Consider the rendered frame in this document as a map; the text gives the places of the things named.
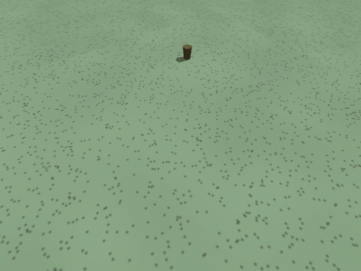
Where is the cup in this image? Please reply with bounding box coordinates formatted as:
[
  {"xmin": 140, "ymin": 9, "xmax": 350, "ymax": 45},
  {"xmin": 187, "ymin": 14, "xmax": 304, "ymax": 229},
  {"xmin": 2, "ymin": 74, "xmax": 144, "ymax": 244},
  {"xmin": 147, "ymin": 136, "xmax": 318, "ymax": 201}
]
[{"xmin": 183, "ymin": 45, "xmax": 192, "ymax": 60}]

